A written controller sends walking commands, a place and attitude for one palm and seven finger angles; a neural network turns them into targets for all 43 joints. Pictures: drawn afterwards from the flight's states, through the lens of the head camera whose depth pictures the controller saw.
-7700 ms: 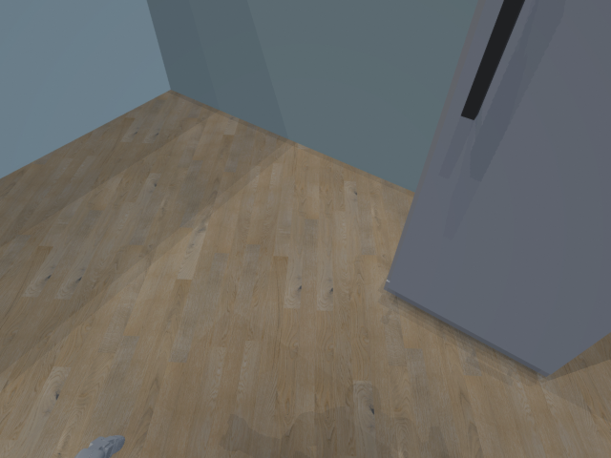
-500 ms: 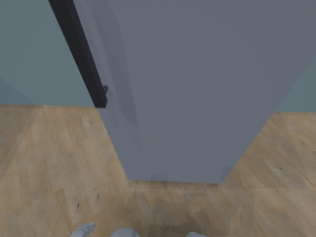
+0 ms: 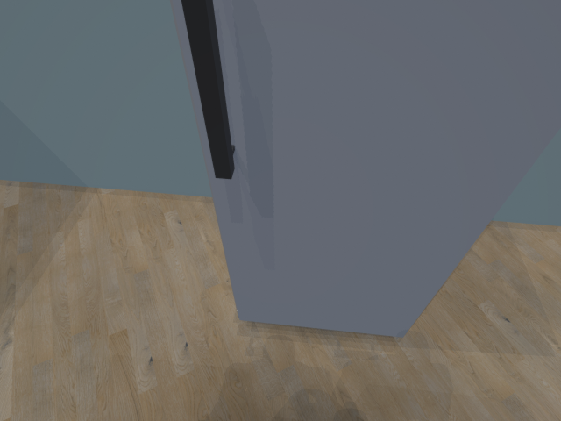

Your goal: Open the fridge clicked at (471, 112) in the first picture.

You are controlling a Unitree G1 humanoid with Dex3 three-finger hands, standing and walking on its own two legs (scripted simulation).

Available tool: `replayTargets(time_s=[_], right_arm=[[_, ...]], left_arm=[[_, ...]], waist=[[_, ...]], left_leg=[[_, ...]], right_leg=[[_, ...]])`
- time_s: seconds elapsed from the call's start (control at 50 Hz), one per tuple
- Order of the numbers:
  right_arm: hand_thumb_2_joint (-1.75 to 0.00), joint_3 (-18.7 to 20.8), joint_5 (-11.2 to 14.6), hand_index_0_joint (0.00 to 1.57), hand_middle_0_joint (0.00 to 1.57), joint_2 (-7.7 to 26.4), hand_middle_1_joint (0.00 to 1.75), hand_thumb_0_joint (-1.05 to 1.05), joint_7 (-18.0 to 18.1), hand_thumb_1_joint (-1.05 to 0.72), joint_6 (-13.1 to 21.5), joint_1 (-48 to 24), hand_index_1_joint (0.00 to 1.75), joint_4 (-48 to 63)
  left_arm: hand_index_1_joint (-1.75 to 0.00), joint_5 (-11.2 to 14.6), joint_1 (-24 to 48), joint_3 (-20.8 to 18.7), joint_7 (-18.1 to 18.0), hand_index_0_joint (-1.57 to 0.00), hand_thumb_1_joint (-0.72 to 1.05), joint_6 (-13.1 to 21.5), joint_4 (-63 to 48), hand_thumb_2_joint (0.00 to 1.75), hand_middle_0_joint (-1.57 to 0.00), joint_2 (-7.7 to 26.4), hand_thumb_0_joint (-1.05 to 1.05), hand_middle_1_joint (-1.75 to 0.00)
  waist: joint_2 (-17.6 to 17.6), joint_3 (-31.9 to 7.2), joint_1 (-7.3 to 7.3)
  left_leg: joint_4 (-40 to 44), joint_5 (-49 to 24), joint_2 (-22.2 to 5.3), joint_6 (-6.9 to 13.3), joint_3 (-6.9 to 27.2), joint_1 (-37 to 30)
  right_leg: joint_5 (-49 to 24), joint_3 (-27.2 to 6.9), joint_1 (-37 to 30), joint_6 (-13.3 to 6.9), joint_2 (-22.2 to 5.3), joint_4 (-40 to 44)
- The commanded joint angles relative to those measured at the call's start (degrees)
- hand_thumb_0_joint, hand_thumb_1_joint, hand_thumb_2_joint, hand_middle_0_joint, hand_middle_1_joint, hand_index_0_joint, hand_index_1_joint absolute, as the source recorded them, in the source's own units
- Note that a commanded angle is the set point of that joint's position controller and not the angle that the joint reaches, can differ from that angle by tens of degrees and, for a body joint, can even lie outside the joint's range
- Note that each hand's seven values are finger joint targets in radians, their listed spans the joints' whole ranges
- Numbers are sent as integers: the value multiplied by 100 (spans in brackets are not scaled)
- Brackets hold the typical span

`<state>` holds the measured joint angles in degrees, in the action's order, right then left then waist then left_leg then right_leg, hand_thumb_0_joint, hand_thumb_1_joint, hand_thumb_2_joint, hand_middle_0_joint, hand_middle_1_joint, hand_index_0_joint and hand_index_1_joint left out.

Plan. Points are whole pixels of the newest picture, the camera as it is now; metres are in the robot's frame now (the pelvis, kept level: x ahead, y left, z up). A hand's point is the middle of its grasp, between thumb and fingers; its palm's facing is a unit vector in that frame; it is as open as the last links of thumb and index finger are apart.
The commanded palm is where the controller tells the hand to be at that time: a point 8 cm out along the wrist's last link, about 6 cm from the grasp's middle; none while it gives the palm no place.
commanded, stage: come to a stop and stand still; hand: left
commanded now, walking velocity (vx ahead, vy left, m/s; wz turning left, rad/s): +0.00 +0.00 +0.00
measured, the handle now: (212, 59) +0.49 +0.14 +0.27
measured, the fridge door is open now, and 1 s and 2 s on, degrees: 0 0 0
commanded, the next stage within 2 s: look again from close up in 1.22 s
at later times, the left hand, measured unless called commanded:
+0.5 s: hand out of the picture -0.03 +0.15 -0.17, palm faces +0.04 -0.98 -0.17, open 7.4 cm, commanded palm none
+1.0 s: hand out of the picture -0.04 +0.20 -0.18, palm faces +0.06 -0.98 -0.17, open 7.4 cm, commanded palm none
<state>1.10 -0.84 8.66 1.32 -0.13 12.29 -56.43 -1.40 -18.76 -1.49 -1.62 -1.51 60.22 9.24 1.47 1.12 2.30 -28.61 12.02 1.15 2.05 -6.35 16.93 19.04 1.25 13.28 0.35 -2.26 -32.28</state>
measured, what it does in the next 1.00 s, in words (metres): stands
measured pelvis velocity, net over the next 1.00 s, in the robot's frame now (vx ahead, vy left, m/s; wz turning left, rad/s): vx -0.04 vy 0.03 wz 0.03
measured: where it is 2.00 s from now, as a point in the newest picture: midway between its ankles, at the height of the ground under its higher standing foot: outside the picture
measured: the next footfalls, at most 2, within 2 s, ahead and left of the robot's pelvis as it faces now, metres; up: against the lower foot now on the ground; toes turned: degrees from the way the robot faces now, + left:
none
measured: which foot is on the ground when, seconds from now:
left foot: down 0.00-1.00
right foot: down 0.00-1.00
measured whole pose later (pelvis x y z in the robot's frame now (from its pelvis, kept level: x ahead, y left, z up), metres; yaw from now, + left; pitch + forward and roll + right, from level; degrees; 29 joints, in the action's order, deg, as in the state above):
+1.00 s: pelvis -0.04 +0.03 +0.00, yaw +2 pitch -2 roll -1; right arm 0.3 -1.0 9.3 0.5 0.3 17.8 -58.4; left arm -1.4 -20.6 0.2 -2.1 0.3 58.6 9.4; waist 1.0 -1.1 0.0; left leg -28.3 8.8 0.8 3.9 -4.4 17.9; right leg 14.6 3.1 12.2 0.6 -1.6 -28.7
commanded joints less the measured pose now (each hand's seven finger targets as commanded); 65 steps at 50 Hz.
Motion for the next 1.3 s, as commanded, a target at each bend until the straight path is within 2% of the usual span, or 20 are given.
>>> replayTargets(time_s=[0.0,0.02,0.04,0.16,0.26,0.36,0.44,0.46,0.48,0.5,0.52,0.54,0.56,0.6,0.66,0.76,0.86,0.9,1.16,1.28], right_arm=[[-90,62,70,20,20,413,30,0,-16,-90,90,309,30,144],[-90,68,35,20,20,412,30,0,-13,-90,50,335,30,53],[-90,80,24,20,20,447,30,0,-12,-90,31,331,30,-38],[-90,-3,7,20,20,433,30,0,-13,-90,24,543,30,-398],[-90,-42,-10,20,20,371,30,0,8,-90,26,720,30,-563],[-90,-44,-21,20,20,314,30,0,25,-90,36,939,30,-643],[-90,-41,-11,20,20,247,30,0,29,-90,58,1050,30,-682],[-90,-39,-19,20,20,536,30,0,-39,-90,132,183,30,-312],[-90,-90,-13,20,20,332,30,0,-31,-90,183,581,30,-95],[-90,-102,10,20,20,60,30,0,-10,-90,210,997,30,-225],[-90,-87,16,20,20,157,30,0,-9,-90,200,1052,30,-271],[-90,-67,14,20,20,269,30,0,-7,-90,179,1082,30,-251],[-90,-46,8,20,20,301,30,0,-9,-90,148,1050,30,-230],[-90,-40,-16,20,20,329,30,0,-24,-90,135,967,30,-192],[-90,1,-36,20,20,441,30,0,-36,-90,67,924,30,-79],[-90,27,-39,20,20,592,30,0,-30,-90,85,852,30,13],[-90,48,-33,20,20,721,30,0,-29,-90,116,725,30,90],[-90,57,-27,20,20,742,30,0,-29,-90,142,691,30,102],[-90,63,7,20,20,821,30,0,-41,-90,107,619,30,-60],[-90,64,19,20,20,762,30,0,-44,-90,98,659,30,-146]], left_arm=[[-30,24,-307,-6,-54,-20,90,261,-155,90,-20,727,0,-30],[-30,33,-167,-2,-51,-20,90,294,-133,90,-20,670,0,-30],[-30,46,-73,24,-53,-20,90,299,-122,90,-20,585,0,-30],[-30,63,-189,74,-49,-20,90,224,-8,90,-20,441,0,-30],[-30,74,-300,64,-42,-20,90,206,101,90,-20,406,0,-30],[-30,78,-353,53,-40,-20,90,197,146,90,-20,329,0,-30],[-30,78,-374,57,-44,-20,90,228,156,90,-20,276,0,-30],[-30,-26,-748,142,-250,-20,90,388,271,90,-20,373,0,-30],[-30,-1,-597,82,-237,-20,90,528,150,90,-20,647,0,-30],[-30,47,-426,65,-217,-20,90,540,72,90,-20,634,0,-30],[-30,78,-409,86,-209,-20,90,536,53,90,-20,576,0,-30],[-30,98,-318,95,-209,-20,90,508,-2,90,-20,505,0,-30],[-30,95,-272,103,-196,-20,90,461,-45,90,-20,433,0,-30],[-30,70,-169,105,-183,-20,90,380,-142,90,-20,414,0,-30],[-30,30,-316,82,-158,-20,90,291,-222,90,-20,401,0,-30],[-30,8,-472,66,-133,-20,90,246,-314,90,-20,386,0,-30],[-30,2,-595,69,-102,-20,90,228,-386,90,-20,421,0,-30],[-30,-1,-640,60,-89,-20,90,241,-385,90,-20,446,0,-30],[-30,-20,-813,112,-60,-20,90,231,-189,90,-20,448,0,-30],[-30,-24,-1002,107,-66,-20,90,248,-98,90,-20,455,0,-30]], waist=[[425,-225,-269],[860,-251,-330],[952,-55,-320],[-38,540,-280],[-326,653,-221],[-346,592,-196],[-87,441,-201],[-478,839,69],[-436,96,-367],[-234,-425,-418],[146,-694,-372],[644,-631,-395],[655,-458,-382],[33,226,-367],[-197,743,-340],[-107,723,-253],[-384,441,-205],[-470,230,-177],[-244,416,-213],[-172,287,-176]], left_leg=[[381,-134,-481,-84,589,-383],[380,-76,-478,-139,551,-564],[380,-70,-506,-147,542,-651],[851,277,-649,-100,743,-557],[1014,623,-656,-107,826,-256],[1128,823,-684,-96,929,-84],[1025,575,-684,-102,879,-164],[-249,180,-606,-283,582,121],[-342,-701,-580,-251,724,-150],[-82,-190,-509,-191,608,-382],[-36,-250,-491,-153,627,-366],[-32,-232,-517,-123,668,-309],[7,-102,-502,-114,652,-381],[184,-114,-568,-85,753,-238],[572,871,-622,-22,1030,282],[976,1384,-716,59,1316,561],[1233,1569,-804,98,1443,504],[1266,1452,-825,111,1441,424],[1426,1573,-824,51,1373,295],[1406,1480,-809,59,1341,218]], right_leg=[[-1761,-1033,-165,-437,-1072,1234],[-1510,-1025,58,-459,-901,1223],[-1213,-937,281,-445,-812,1306],[456,-678,680,-290,-434,1544],[551,-609,527,-302,-361,1537],[489,-519,374,-311,-313,1441],[353,-527,299,-318,-345,1443],[-1024,-921,536,-309,-606,1598],[-3734,-959,-50,-411,-1042,1376],[-3886,-762,-513,-467,-1045,898],[-3457,-645,-705,-458,-853,792],[-2660,-555,-598,-454,-754,879],[-1674,-594,-289,-462,-706,1011],[-321,-519,337,-432,-506,1071],[707,-499,711,-399,-297,1062],[508,-369,506,-331,-195,877],[164,-252,237,-301,-175,795],[-67,-208,62,-285,-182,767],[18,-297,259,-230,-231,1057],[-16,-298,181,-232,-256,1118]])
